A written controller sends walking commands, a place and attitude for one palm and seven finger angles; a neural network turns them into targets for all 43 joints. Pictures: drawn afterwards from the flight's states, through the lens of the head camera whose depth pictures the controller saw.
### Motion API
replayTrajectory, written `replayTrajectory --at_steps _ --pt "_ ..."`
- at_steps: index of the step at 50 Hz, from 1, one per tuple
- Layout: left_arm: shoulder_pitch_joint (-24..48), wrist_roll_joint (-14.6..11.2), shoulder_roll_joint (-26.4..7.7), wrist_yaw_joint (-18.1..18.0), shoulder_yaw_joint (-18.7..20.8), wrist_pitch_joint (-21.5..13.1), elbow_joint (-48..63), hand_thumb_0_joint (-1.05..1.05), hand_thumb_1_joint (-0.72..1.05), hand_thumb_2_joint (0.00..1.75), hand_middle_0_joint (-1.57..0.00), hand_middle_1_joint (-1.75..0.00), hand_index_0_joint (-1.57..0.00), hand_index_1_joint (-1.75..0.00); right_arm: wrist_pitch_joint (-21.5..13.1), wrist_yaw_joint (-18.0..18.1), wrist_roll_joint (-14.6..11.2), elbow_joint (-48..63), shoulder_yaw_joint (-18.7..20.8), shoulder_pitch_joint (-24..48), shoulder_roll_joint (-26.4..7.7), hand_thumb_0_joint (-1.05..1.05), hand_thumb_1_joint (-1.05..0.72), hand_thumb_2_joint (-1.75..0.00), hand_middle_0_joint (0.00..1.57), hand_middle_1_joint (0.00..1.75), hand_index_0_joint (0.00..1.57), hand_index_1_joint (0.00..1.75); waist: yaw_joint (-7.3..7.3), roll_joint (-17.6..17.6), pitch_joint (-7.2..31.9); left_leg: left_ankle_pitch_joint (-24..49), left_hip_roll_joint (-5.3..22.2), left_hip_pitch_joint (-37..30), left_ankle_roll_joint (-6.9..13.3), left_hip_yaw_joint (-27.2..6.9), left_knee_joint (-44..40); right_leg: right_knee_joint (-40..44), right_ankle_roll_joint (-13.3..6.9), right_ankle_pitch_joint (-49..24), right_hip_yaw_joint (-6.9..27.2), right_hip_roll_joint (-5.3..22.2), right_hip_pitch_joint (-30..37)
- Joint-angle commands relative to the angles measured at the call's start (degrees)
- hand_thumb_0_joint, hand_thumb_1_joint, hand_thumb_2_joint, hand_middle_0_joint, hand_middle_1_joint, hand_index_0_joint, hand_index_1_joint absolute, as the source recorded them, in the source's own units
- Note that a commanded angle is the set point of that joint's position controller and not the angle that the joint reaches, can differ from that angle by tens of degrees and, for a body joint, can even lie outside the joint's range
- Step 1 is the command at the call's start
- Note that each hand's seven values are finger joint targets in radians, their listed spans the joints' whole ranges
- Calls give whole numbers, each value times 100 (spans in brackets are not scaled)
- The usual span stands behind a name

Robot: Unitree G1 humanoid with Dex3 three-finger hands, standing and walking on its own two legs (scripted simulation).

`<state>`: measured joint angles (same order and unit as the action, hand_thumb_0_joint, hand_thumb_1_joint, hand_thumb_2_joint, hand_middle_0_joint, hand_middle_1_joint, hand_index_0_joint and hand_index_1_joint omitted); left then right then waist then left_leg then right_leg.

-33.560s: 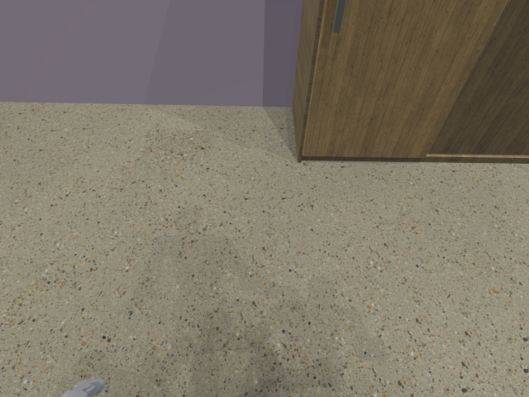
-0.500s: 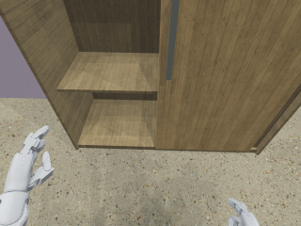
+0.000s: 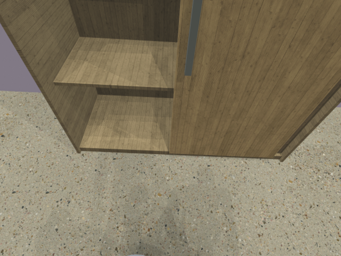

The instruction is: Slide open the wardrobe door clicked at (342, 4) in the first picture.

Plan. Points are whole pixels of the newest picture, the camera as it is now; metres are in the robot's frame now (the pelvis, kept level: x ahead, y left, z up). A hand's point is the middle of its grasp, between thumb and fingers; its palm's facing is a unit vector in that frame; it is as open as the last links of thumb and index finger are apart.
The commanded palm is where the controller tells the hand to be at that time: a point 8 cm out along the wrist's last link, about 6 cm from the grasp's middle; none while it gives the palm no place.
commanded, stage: let the arm hang, fingers relaxed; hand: left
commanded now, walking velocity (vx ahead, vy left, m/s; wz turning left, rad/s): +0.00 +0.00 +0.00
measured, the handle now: (193, 27) +0.77 -0.02 +0.15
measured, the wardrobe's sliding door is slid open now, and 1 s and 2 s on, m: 0.60 0.60 0.60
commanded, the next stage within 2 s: look to check the result in 0.52 s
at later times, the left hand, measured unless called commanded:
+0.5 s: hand out of the picture +0.06 +0.17 -0.17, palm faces -0.02 -0.98 -0.19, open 7.4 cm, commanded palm none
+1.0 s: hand out of the picture +0.03 +0.16 -0.17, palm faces -0.02 -0.98 -0.18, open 7.4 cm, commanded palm none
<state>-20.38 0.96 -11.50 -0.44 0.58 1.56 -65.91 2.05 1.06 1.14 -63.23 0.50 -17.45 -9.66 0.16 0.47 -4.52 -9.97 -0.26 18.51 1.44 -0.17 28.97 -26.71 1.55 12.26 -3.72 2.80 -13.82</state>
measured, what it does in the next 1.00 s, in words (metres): stands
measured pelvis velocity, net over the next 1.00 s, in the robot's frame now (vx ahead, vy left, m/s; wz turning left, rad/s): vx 0.03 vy -0.01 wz -0.03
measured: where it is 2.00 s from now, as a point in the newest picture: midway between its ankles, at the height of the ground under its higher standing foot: outside the picture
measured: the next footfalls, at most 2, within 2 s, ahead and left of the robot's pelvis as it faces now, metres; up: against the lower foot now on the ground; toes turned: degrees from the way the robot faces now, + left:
none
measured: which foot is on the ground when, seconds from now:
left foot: down 0.00-1.00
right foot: down 0.00-1.00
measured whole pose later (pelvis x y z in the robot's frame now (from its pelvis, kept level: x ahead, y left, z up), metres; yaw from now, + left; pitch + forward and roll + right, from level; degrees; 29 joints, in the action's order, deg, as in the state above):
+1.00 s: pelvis +0.03 -0.01 +0.01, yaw -2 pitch -2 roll +0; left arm -13.9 0.7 -9.8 -1.1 0.2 0.1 -66.0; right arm 0.7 1.4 1.0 -65.5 0.1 -11.6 -9.4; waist -0.3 0.3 -4.0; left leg -10.1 0.4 12.3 0.4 1.2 23.9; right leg -23.0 1.4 12.5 -2.4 2.2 -9.0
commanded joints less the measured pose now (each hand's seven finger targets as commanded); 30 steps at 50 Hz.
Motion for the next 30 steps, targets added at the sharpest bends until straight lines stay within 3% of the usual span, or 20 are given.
replayTrajectory --at_steps 1,14,23,27,30 --pt "1 9 -561 -84 119 -152 225 0 90 90 -20 -30 -20 -30 -147 75 6 279 197 -60 -760 0 -90 -90 20 30 20 30 -58 -78 149 -1058 475 -89 75 -600 -870 679 -348 1060 484 285 -210" --pt "304 28 -544 -102 132 -154 302 0 90 90 -20 -30 -20 -30 -186 25 31 161 162 129 -596 0 -90 -90 20 30 20 30 -24 -27 -58 -914 472 -73 41 -567 -1121 658 -258 889 479 299 -191" --pt "506 7 -557 -103 141 -214 358 0 90 90 -20 -30 -20 -30 -251 34 11 125 132 284 -621 0 -90 -90 20 30 20 30 -37 -183 269 57 520 -441 -5 -438 -988 694 -238 180 507 344 152" --pt "505 -2 -552 -105 123 -218 322 0 90 90 -20 -30 -20 -30 -244 50 -9 109 119 335 -642 0 -90 -90 20 30 20 30 -36 -24 250 202 541 -593 -16 -410 -969 763 -232 100 491 334 167" --pt "531 -8 -523 -106 119 -218 298 0 90 90 -20 -30 -20 -30 -240 57 0 65 108 351 -637 0 -90 -90 20 30 20 30 -56 -132 266 230 550 -655 -33 -375 -972 805 -234 81 524 354 177"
